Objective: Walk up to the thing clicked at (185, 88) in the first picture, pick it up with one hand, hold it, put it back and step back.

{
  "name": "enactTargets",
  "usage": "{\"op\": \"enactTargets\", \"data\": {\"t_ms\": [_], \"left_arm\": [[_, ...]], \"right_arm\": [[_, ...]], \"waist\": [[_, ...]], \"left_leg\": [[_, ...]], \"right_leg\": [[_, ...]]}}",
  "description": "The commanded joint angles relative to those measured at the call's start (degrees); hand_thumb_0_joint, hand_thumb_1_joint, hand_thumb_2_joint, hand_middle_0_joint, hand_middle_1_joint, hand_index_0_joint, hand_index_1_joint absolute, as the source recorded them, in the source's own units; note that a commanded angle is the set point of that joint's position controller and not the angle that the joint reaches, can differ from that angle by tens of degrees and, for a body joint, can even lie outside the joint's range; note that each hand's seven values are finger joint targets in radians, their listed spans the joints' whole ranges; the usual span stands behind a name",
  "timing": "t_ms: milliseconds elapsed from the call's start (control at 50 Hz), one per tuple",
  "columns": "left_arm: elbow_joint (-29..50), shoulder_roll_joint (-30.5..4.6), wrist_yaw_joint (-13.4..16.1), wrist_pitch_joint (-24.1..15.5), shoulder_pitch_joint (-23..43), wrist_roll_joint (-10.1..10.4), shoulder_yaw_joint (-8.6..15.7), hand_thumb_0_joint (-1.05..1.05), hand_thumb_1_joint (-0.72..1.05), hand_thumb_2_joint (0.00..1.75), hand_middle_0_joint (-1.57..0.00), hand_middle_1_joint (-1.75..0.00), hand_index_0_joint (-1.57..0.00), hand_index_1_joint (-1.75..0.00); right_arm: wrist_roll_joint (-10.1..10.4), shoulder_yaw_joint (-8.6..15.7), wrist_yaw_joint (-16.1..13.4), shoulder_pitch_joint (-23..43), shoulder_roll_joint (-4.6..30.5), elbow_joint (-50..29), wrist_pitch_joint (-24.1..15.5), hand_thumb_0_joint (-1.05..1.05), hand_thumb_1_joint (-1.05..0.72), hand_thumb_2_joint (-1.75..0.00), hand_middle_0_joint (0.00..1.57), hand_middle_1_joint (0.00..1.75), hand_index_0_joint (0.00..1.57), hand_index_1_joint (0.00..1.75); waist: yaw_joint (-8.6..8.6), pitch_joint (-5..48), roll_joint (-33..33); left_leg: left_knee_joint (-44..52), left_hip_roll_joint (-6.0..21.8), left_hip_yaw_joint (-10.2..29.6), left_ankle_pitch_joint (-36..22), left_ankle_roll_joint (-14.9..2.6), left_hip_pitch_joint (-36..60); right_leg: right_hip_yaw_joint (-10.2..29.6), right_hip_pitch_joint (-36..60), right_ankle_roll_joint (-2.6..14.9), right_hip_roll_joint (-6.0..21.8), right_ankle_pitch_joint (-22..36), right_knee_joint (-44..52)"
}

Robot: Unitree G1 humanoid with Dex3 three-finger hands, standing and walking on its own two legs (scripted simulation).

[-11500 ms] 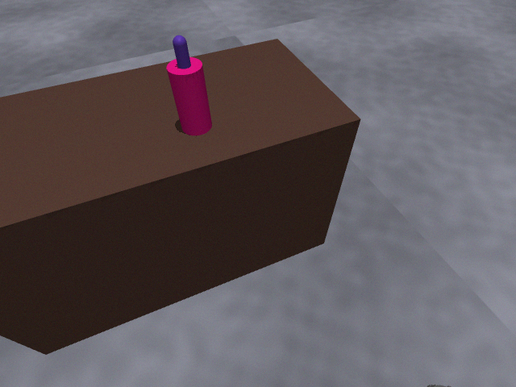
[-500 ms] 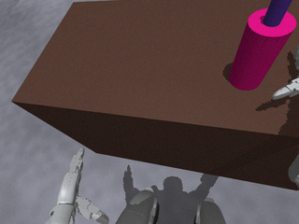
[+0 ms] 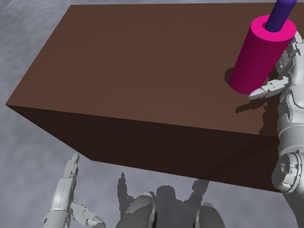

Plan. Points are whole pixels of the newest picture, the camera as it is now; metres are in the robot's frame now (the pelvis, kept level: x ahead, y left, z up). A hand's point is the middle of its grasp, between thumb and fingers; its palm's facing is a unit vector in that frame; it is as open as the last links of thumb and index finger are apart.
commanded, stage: close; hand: right
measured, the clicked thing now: (262, 48) +0.52 -0.17 +0.13
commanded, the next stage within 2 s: settle in 0.76 s
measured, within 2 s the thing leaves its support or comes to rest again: leaves its support in 1.32 s
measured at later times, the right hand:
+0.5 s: hand (258, 64) +0.51 -0.17 +0.09, palm faces +0.10 +0.99 +0.02, open 14.0 cm
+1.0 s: hand (259, 63) +0.52 -0.17 +0.09, palm faces +0.08 +1.00 +0.00, open 11.4 cm
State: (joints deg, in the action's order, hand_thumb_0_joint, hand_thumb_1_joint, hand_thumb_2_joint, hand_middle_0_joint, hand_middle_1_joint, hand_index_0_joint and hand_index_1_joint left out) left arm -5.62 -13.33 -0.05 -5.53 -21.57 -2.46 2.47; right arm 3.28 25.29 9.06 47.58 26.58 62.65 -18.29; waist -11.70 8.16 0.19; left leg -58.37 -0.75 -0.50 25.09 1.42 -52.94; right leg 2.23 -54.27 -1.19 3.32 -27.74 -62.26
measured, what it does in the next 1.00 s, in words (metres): stands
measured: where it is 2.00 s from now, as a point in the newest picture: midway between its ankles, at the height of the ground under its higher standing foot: outside the picture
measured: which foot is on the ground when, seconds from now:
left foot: down 0.00-1.00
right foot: down 0.00-1.00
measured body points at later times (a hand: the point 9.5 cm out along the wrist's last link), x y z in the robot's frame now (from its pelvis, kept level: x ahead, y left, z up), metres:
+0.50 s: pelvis +0.00 +0.00 +0.00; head +0.10 -0.03 +0.44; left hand +0.14 +0.27 -0.01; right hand +0.50 -0.22 +0.09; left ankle +0.02 +0.14 -0.66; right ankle +0.01 -0.13 -0.66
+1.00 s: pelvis +0.01 -0.01 +0.01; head +0.11 -0.03 +0.44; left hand +0.15 +0.26 -0.01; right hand +0.51 -0.23 +0.09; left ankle +0.02 +0.14 -0.66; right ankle +0.01 -0.13 -0.66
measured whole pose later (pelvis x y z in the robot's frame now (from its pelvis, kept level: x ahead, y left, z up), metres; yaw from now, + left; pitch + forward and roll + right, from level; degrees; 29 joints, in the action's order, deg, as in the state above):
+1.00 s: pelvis +0.01 -0.01 +0.01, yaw +0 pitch +20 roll +2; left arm -7.2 -13.1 -0.9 -3.6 -20.5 -2.2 2.7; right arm 2.0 23.6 5.5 48.5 24.9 62.6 -18.3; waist -12.0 8.0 0.8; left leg -56.6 -0.5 0.6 24.8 1.9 -51.5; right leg 1.1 -52.5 -0.8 3.1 -27.6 -60.3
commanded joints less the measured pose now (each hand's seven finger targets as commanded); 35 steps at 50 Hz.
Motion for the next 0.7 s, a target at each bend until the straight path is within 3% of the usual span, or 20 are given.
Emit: {"op": "enactTargets", "data": {"t_ms": [0,80,120,140,160,180,220,240,280,340,400,420,460,500,540,580,600,620,660,680], "left_arm": [[7.7,-10.4,0.8,-2.3,-1.8,0.5,8.2,0.0,-0.59,0.07,-0.05,-0.05,-0.04,-0.06],[9.5,-8.1,0.6,-2.5,0.8,0.5,5.2,0.0,-0.56,0.06,-0.05,-0.05,-0.04,-0.06],[7.9,-6.1,0.2,-2.1,0.2,0.6,3.0,0.0,-0.56,0.06,-0.05,-0.05,-0.04,-0.05],[11.7,-8.2,0.6,-2.3,2.4,0.6,4.7,0.0,-0.56,0.06,-0.05,-0.05,-0.04,-0.05],[10.9,-8.6,0.7,-2.2,1.8,0.3,5.1,0.0,-0.56,0.06,-0.05,-0.05,-0.04,-0.05],[9.4,-7.3,0.4,-2.1,0.1,0.0,3.8,0.0,-0.55,0.05,-0.05,-0.05,-0.04,-0.05],[9.4,-8.5,0.2,-1.9,-1.3,0.2,5.2,0.0,-0.55,0.05,-0.04,-0.04,-0.04,-0.04],[8.9,-7.3,0.0,-1.9,-1.3,-0.1,4.0,0.0,-0.55,0.05,-0.04,-0.04,-0.04,-0.04],[13.4,-9.6,0.3,-2.2,1.2,-0.1,6.1,0.0,-0.54,0.04,-0.04,-0.04,-0.05,-0.04],[12.1,-9.0,0.0,-2.0,-1.7,0.1,5.9,0.0,-0.54,0.04,-0.04,-0.04,-0.05,-0.04],[14.2,-10.1,0.2,-2.1,2.2,0.4,6.8,0.0,-0.55,0.05,-0.04,-0.04,-0.04,-0.04],[8.5,-9.7,0.2,-1.6,-1.8,0.1,7.2,0.0,-0.54,0.05,-0.04,-0.04,-0.04,-0.04],[6.6,-8.4,-0.1,-1.5,-1.5,0.5,5.9,0.0,-0.55,0.05,-0.04,-0.04,-0.04,-0.04],[11.5,-8.4,0.2,-2.0,5.1,0.3,5.3,0.0,-0.55,0.05,-0.04,-0.04,-0.04,-0.04],[6.6,-8.1,0.3,-1.8,1.2,0.2,5.5,0.0,-0.54,0.04,-0.04,-0.04,-0.04,-0.04],[6.4,-6.1,0.0,-1.8,1.6,0.3,2.8,0.0,-0.55,0.04,-0.04,-0.04,-0.04,-0.04],[11.4,-6.9,0.3,-2.2,4.8,0.5,3.4,0.0,-0.55,0.04,-0.04,-0.04,-0.04,-0.04],[10.1,-9.3,0.7,-2.1,3.4,0.3,5.8,0.0,-0.54,0.04,-0.04,-0.04,-0.04,-0.04],[6.3,-7.2,0.0,-1.5,-2.8,0.1,4.3,0.0,-0.53,0.03,-0.04,-0.04,-0.04,-0.03],[6.0,-7.7,0.0,-1.4,-3.1,0.4,4.7,0.0,-0.53,0.03,-0.04,-0.04,-0.04,-0.03]], "right_arm": [[0.0,-1.2,-0.9,27.2,11.6,-13.1,-3.6,0.0,0.61,0.0,0.07,0.04,0.07,0.04],[-0.1,-0.2,-2.1,29.8,12.5,-13.6,-4.2,0.0,0.61,0.0,0.32,0.13,0.31,0.13],[-0.8,-0.8,-2.2,26.2,10.9,-6.8,-3.8,0.0,0.61,0.0,0.39,0.16,0.38,0.16],[-0.8,1.5,-2.7,31.3,15.2,-12.6,-4.9,0.0,0.61,0.0,0.45,0.18,0.44,0.19],[-1.1,1.0,-2.9,32.8,15.3,-12.4,-5.2,0.0,0.61,0.0,0.47,0.19,0.46,0.19],[-1.3,-0.8,-2.7,31.3,11.9,-8.6,-4.9,0.0,0.61,0.0,0.5,0.22,0.49,0.22],[-1.2,0.3,-2.9,27.2,11.7,-5.0,-4.3,0.0,0.61,-0.01,0.55,0.26,0.54,0.27],[-1.6,-0.8,-2.8,28.3,11.1,-5.6,-4.5,0.0,0.61,-0.03,0.59,0.3,0.58,0.3],[-1.7,-0.1,-3.2,33.9,13.6,-11.8,-5.5,0.0,0.6,-0.07,0.66,0.36,0.65,0.36],[-1.3,-2.0,-3.3,30.7,10.2,-10.6,-4.3,0.0,0.54,-0.14,0.76,0.44,0.75,0.44],[-1.0,-1.6,-4.1,34.6,12.0,-17.3,-4.6,0.0,0.47,-0.21,0.86,0.53,0.85,0.54],[-1.1,-1.5,-4.2,31.8,10.9,-12.8,-4.2,0.0,0.44,-0.22,0.9,0.56,0.89,0.56],[-0.7,-2.1,-4.0,24.4,7.9,-6.9,-3.2,0.0,0.37,-0.3,0.93,0.62,0.92,0.62],[-1.2,-2.2,-4.1,32.4,10.5,-16.0,-4.8,0.0,0.32,-0.37,0.99,0.69,0.99,0.69],[-1.0,-3.3,-3.5,27.1,7.0,-6.7,-4.0,0.0,0.26,-0.45,1.03,0.76,1.02,0.76],[-0.9,-1.0,-3.3,27.7,9.9,-7.0,-4.3,0.0,0.18,-0.54,1.07,0.83,1.07,0.83],[-1.4,-0.4,-3.4,31.3,12.7,-12.8,-5.0,0.0,0.16,-0.6,1.11,0.89,1.11,0.89],[-1.3,-0.4,-3.2,31.3,12.6,-11.0,-4.8,0.0,0.12,-0.68,1.13,0.96,1.13,0.96],[-0.8,-3.0,-2.6,28.1,7.5,-7.6,-4.0,0.0,0.04,-0.79,1.17,1.04,1.18,1.04],[-0.3,-1.9,-2.6,26.8,8.4,-8.0,-3.7,0.0,0.01,-0.84,1.2,1.09,1.21,1.09]], "waist": [[-0.15,26.2,9.3],[-0.23,27.7,7.0],[-0.36,24.6,5.4],[-0.83,27.9,6.9],[-0.89,29.9,9.0],[-1.44,27.3,8.4],[-1.92,23.7,6.1],[-1.84,24.8,7.2],[-2.08,31.6,8.4],[-1.42,29.4,9.1],[-0.37,31.9,10.2],[-0.51,28.5,10.5],[0.29,23.3,8.0],[0.74,30.1,8.9],[-1.06,24.3,6.9],[-0.49,23.8,5.7],[-0.06,31.2,7.2],[-1.24,32.2,7.6],[-1.83,27.3,8.3],[-1.21,26.8,7.4]], "left_leg": [[6.4,-1.2,-0.8,-18.4,-1.95,11.7],[6.5,-1.1,-0.3,-20.2,-1.48,14.8],[6.7,-1.1,0.1,-18.7,-1.39,14.0],[6.3,-1.0,0.0,-19.0,-1.62,14.7],[6.1,-1.0,0.0,-19.4,-1.77,14.5],[6.0,-1.3,-0.3,-19.3,-1.79,12.9],[6.3,-1.4,-0.5,-18.2,-1.76,11.5],[6.1,-1.3,-0.2,-18.6,-1.6,11.8],[5.6,-1.2,-0.2,-20.0,-1.57,14.1],[5.8,-1.6,-0.9,-19.6,-1.75,13.1],[6.0,-1.6,-1.3,-19.0,-2.08,13.3],[6.1,-1.7,-1.4,-18.2,-2.12,11.4],[6.4,-1.9,-1.8,-17.1,-2.11,10.1],[6.2,-1.5,-1.0,-18.9,-2.07,13.4],[6.5,-1.6,-1.2,-17.8,-1.92,11.7],[6.9,-1.6,-0.9,-18.1,-1.64,11.9],[6.5,-1.3,-0.5,-20.3,-1.57,15.6],[6.2,-1.5,-1.0,-21.1,-1.8,15.2],[6.1,-1.7,-1.2,-21.7,-1.74,12.4],[6.4,-1.8,-1.6,-22.0,-1.87,12.6]], "right_leg": [[-1.1,18.9,1.86,-1.7,18.2,7.4],[-1.3,16.5,2.24,-1.8,18.5,6.6],[-1.4,13.7,2.48,-2.0,16.5,6.7],[-1.2,15.4,2.22,-1.8,17.3,6.9],[-1.3,17.5,1.98,-1.8,18.2,6.8],[-1.4,16.9,2.02,-1.8,18.0,6.5],[-1.1,14.3,2.15,-1.9,16.7,6.6],[-1.4,14.5,2.27,-1.9,16.8,6.3],[-1.2,17.6,2.17,-1.7,18.4,5.9],[-1.2,18.6,1.88,-1.9,18.8,6.7],[-0.9,21.0,1.44,-1.6,19.6,7.7],[-1.0,20.5,1.4,-1.6,19.1,7.8],[-0.7,17.7,1.4,-1.6,18.8,8.7],[-1.0,19.7,1.61,-1.6,19.8,8.1],[-1.0,16.8,1.84,-1.4,17.4,7.9],[-0.8,15.5,2.18,-1.7,17.7,7.8],[-1.1,18.9,2.06,-1.7,19.7,7.5],[-0.9,20.7,1.78,-1.6,21.3,7.5],[-1.0,20.3,1.7,-1.8,22.4,7.6],[-0.7,20.9,1.53,-1.9,23.9,8.0]]}}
